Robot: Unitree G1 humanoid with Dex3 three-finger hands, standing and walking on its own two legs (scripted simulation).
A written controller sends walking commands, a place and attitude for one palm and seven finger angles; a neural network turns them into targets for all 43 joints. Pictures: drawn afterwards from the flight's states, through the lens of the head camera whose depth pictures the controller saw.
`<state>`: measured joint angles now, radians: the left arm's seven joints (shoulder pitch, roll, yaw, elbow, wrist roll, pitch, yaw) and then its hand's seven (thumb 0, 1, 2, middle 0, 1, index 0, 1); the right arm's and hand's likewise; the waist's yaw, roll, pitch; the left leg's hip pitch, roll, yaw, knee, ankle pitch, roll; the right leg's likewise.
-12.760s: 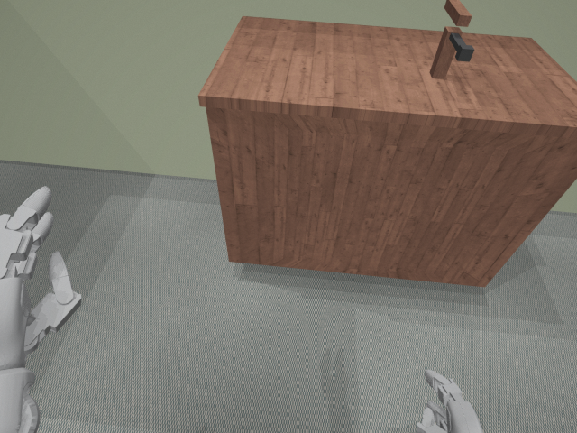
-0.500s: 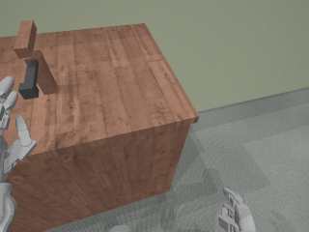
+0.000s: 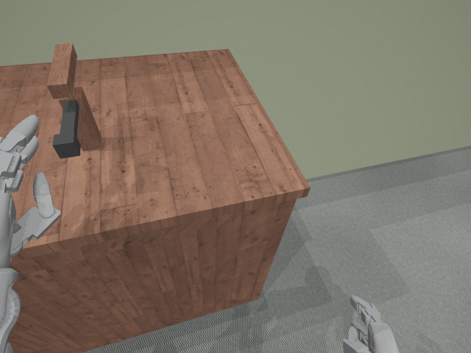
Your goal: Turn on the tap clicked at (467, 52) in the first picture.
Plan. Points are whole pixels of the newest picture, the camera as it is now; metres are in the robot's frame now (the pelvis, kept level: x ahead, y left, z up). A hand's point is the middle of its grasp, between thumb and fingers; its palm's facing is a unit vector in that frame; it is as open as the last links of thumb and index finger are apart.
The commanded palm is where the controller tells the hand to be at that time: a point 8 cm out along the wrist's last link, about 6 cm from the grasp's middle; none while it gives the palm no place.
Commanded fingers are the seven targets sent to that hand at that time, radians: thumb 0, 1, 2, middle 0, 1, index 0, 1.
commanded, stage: come to a stop and stand still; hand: left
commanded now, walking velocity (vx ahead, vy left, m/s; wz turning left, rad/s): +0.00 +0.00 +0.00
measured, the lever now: (67, 145) +0.35 +0.31 +0.16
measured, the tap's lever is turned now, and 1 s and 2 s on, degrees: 0 0 0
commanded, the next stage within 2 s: look again from close up in 1.46 s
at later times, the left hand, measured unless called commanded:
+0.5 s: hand out of the picture +0.15 +0.30 +0.18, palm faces +0.48 -0.81 -0.34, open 7.4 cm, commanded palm +0.08 +0.32 +0.18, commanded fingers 0.00 0.90 0.90 -0.20 -0.30 -0.20 -0.30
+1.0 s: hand out of the picture +0.06 +0.30 +0.17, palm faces +0.48 -0.79 -0.38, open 7.4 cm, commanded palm +0.04 +0.33 +0.18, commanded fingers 0.00 0.90 0.90 -0.20 -0.30 -0.20 -0.30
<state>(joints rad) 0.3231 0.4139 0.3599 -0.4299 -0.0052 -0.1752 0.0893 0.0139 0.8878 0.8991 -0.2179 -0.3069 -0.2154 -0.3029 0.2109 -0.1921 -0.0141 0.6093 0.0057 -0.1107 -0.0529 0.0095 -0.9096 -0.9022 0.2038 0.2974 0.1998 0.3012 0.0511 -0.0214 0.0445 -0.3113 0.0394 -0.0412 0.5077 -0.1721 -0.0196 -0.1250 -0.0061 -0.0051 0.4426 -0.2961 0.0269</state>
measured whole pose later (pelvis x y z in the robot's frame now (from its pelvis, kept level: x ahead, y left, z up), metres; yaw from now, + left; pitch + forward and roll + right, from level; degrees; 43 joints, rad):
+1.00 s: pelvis -0.11 +0.04 -0.01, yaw +3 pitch -4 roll -3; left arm 0.49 0.34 0.39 -0.58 -0.03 -0.20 0.08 0.01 0.89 0.90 -0.22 -0.31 -0.21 -0.30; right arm 0.18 -0.21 -0.01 0.63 0.00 -0.10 -0.01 0.01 -0.91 -0.90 0.21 0.30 0.20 0.30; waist 0.07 0.01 0.05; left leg -0.35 -0.01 -0.03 0.68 -0.36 -0.02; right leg -0.31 0.00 0.08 0.61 -0.34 0.00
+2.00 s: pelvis -0.11 +0.06 +0.01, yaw +0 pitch +0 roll +0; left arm 0.42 0.32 0.31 -0.41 -0.05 -0.12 0.13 0.01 0.89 0.90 -0.21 -0.31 -0.21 -0.30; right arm 0.18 -0.18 0.03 0.59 0.00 -0.07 -0.04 0.01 -0.91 -0.90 0.21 0.30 0.20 0.30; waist 0.04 0.00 0.03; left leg -0.20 -0.01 0.01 0.42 -0.22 0.02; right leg -0.18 0.02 -0.01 0.41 -0.23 -0.01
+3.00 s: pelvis +0.02 -0.08 -0.01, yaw +2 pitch -1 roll +1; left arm 0.40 0.31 0.35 -0.49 -0.04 -0.14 0.16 0.01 0.89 0.90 -0.21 -0.31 -0.21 -0.30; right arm 0.19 -0.21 0.02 0.65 0.01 -0.05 -0.03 0.01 -0.91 -0.90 0.21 0.30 0.20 0.30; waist 0.04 -0.02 0.08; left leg -0.46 0.06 0.10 0.98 -0.43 -0.01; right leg -0.32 -0.04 -0.09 0.60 -0.26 -0.04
